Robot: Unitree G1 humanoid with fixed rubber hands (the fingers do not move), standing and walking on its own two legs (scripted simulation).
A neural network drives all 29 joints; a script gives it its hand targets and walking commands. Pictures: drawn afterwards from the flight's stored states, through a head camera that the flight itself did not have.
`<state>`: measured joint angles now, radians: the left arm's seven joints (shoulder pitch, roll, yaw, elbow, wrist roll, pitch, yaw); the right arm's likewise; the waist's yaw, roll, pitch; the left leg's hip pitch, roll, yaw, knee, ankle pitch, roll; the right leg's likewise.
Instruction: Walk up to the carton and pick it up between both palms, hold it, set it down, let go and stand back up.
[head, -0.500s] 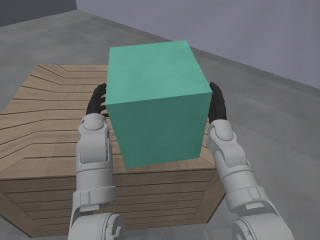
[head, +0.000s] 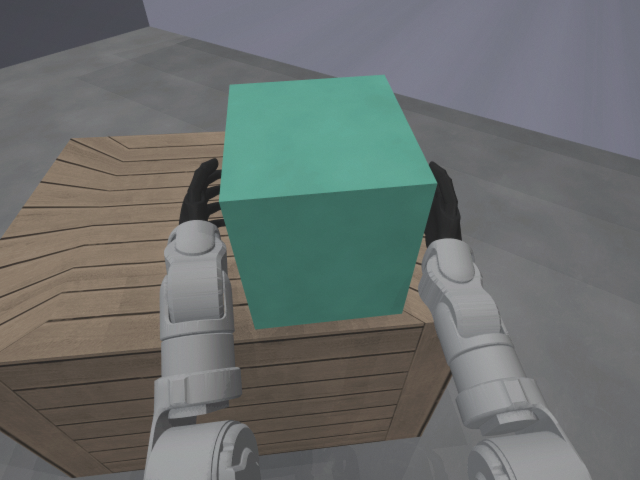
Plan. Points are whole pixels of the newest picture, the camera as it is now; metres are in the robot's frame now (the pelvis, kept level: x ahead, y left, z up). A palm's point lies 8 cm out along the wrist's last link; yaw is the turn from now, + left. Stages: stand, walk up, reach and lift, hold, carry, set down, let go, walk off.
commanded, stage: hold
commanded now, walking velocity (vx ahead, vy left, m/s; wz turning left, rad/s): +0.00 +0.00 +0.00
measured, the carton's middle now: (319, 203) +0.42 +0.00 +0.16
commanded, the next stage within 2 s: set down in 1.76 s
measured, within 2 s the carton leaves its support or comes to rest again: neither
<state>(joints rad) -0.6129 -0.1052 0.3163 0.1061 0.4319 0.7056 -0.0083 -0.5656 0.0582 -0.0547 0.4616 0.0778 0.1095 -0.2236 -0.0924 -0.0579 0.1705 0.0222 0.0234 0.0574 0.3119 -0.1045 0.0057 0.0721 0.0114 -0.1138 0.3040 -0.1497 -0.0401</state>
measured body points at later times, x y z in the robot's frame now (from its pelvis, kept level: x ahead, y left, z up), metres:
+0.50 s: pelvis +0.01 -0.01 +0.00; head -0.01 +0.03 +0.45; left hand +0.39 +0.16 +0.16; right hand +0.38 -0.13 +0.16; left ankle +0.06 +0.12 -0.75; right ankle +0.03 -0.09 -0.75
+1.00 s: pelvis +0.01 +0.01 +0.00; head -0.02 +0.04 +0.45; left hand +0.38 +0.16 +0.16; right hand +0.37 -0.13 +0.16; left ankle +0.06 +0.12 -0.75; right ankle +0.03 -0.09 -0.75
